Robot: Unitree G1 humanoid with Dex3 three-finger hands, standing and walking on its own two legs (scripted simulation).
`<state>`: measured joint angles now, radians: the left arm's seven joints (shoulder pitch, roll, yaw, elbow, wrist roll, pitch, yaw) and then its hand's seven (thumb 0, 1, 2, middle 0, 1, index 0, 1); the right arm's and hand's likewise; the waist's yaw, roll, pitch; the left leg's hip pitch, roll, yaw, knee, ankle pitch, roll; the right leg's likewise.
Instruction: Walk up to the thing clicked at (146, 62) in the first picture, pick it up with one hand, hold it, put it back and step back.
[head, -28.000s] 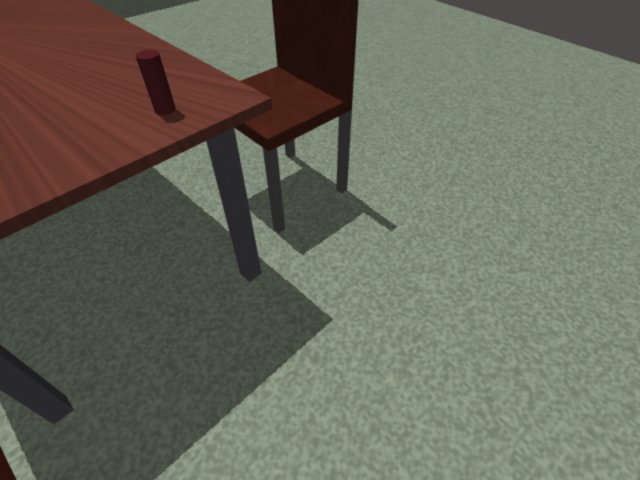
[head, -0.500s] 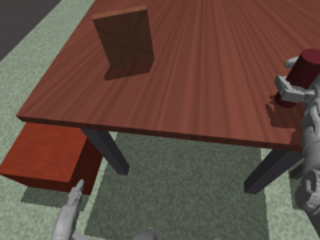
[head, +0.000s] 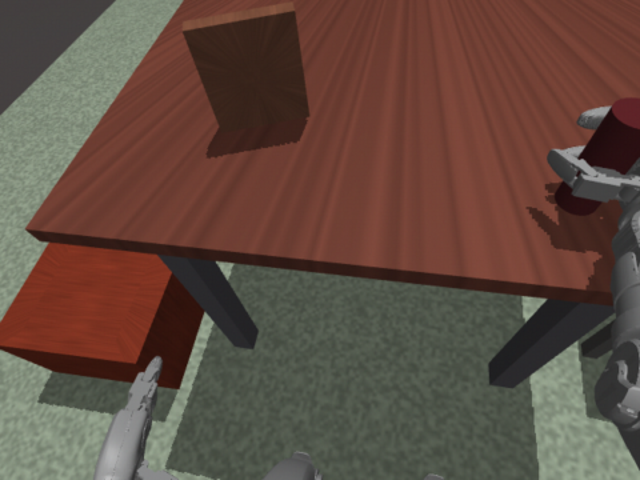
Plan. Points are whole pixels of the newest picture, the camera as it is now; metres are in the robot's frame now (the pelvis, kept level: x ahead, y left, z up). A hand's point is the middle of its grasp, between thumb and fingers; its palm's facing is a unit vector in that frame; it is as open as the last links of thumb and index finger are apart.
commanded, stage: open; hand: right
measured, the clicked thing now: (603, 162) +0.51 -0.23 +0.10
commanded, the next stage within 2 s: withdraw in 0.30 s
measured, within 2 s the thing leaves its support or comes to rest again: neither
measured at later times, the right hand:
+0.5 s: hand (594, 157) +0.51 -0.22 +0.11, palm faces +0.19 +0.98 +0.02, open 12.9 cm
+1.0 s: hand out of the picture +0.50 -0.30 +0.23, palm faces +0.27 +0.96 -0.12, open 16.8 cm
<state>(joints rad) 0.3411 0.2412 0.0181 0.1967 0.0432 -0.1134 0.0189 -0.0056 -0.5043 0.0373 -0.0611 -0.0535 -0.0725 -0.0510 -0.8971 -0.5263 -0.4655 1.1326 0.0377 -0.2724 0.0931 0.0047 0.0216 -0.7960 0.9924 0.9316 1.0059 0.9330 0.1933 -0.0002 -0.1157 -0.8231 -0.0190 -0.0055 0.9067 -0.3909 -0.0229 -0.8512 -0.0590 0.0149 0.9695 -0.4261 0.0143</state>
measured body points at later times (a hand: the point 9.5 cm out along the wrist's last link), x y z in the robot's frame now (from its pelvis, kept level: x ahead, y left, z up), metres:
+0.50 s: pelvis +0.00 +0.00 +0.00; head +0.10 -0.02 +0.43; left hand +0.14 +0.27 -0.03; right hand +0.50 -0.27 +0.11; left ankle +0.02 +0.14 -0.68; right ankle +0.02 -0.12 -0.68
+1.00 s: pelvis +0.02 +0.00 +0.03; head +0.08 -0.01 +0.47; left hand +0.18 +0.25 -0.02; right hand +0.48 -0.35 +0.24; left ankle +0.02 +0.14 -0.68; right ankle +0.02 -0.12 -0.68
